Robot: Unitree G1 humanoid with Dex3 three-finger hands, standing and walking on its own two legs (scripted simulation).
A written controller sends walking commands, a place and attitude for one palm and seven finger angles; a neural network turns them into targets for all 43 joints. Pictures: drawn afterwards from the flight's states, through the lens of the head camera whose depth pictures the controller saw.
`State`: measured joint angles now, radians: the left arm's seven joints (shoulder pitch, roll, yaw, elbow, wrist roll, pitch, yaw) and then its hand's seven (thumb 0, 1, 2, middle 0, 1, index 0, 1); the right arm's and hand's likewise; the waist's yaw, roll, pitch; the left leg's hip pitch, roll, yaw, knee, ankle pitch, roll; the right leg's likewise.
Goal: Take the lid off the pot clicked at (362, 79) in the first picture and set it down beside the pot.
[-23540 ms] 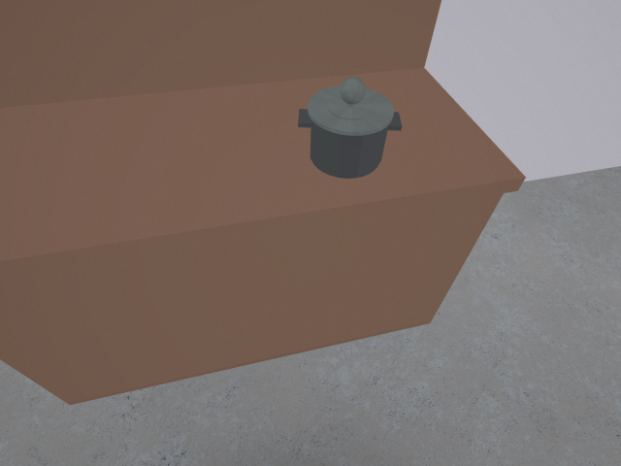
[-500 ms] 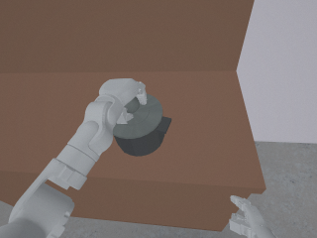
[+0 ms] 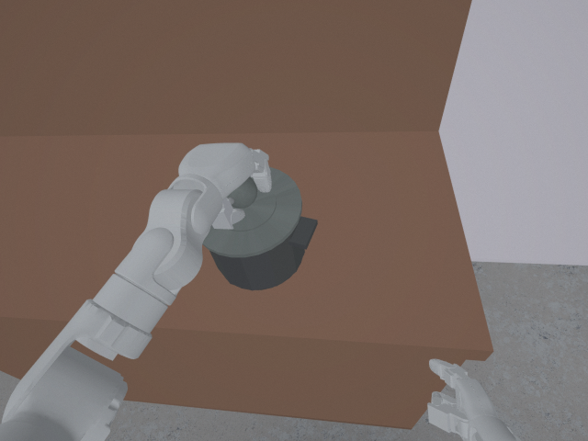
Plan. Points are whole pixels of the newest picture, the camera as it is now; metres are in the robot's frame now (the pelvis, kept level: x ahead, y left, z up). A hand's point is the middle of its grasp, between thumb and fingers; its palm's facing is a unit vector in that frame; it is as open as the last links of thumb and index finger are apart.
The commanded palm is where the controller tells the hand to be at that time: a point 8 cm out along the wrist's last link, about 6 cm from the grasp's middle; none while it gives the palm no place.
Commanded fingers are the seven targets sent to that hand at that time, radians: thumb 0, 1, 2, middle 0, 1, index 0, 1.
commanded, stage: lift the lid straight up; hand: left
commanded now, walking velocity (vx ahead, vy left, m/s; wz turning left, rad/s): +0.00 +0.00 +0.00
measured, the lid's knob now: (240, 191) +0.43 +0.10 +0.12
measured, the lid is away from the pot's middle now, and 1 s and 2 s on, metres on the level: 0.01 0.01 0.02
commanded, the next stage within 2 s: move the lid sideways beside the pot in 1.74 s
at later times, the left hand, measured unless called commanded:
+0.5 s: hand (213, 179) +0.40 +0.12 +0.17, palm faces -0.17 -0.05 -0.98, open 7.6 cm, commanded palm +0.37 +0.13 +0.26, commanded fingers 0.00 0.57 1.12 -0.92 -0.89 -0.94 -0.90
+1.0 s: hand (214, 147) +0.41 +0.11 +0.21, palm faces -0.09 -0.04 -1.00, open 7.5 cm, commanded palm +0.38 +0.12 +0.30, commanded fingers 0.00 0.57 1.12 -0.92 -0.89 -0.94 -0.90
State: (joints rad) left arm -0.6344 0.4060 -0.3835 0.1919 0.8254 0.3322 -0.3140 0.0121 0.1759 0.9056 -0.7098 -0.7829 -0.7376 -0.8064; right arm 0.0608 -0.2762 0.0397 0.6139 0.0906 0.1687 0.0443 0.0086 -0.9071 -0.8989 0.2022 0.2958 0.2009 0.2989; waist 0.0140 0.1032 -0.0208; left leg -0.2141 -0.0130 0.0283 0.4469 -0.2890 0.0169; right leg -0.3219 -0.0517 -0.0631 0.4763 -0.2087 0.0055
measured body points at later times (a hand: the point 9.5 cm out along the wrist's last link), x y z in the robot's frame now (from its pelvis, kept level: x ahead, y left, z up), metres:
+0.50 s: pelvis -0.01 +0.00 +0.00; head +0.01 -0.05 +0.45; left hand +0.40 +0.12 +0.23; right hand +0.19 -0.22 -0.11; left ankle -0.04 +0.11 -0.74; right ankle +0.02 -0.12 -0.74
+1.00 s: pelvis -0.01 +0.01 +0.00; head +0.01 -0.04 +0.45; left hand +0.40 +0.11 +0.27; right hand +0.20 -0.21 -0.11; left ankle -0.04 +0.11 -0.74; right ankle +0.02 -0.12 -0.74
